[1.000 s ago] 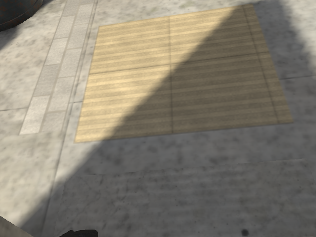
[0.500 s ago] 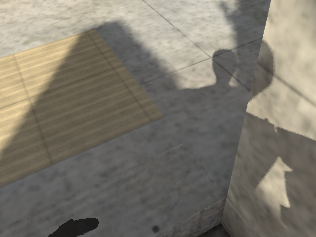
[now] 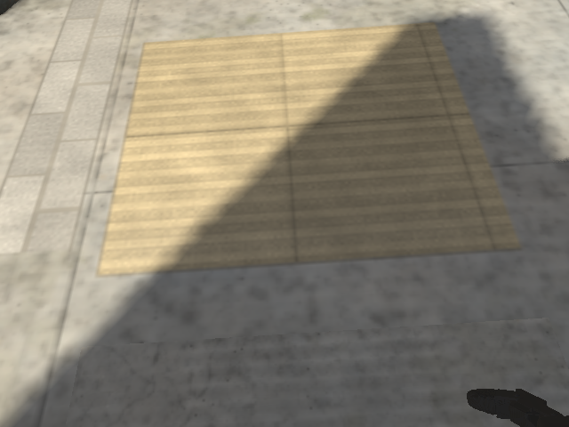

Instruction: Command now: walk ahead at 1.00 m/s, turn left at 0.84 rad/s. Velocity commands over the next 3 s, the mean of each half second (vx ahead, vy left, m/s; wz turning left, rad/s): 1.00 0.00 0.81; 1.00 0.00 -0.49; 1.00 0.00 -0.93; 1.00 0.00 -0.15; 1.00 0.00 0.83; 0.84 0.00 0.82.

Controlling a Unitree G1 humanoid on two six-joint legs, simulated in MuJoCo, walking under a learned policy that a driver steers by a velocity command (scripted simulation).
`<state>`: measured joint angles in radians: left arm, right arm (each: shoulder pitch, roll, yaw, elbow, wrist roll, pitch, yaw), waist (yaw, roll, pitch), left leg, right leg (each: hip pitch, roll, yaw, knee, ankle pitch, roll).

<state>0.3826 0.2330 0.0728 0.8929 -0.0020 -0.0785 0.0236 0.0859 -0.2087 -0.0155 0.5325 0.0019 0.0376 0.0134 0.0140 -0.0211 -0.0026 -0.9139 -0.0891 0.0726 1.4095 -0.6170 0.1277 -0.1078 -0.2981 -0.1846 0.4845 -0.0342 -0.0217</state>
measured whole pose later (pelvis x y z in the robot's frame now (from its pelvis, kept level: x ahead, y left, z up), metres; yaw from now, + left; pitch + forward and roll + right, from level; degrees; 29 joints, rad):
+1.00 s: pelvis +0.70 +0.21 +0.33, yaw +8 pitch +4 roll +0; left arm 0.35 0.32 0.10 0.76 0.00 -0.05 -0.03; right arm 0.23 -0.24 -0.03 0.71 -0.05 -0.11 -0.02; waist 0.03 -0.04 -0.08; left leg -0.26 0.01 0.07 0.54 -0.34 0.01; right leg -0.52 0.00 0.04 1.32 -0.27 -0.10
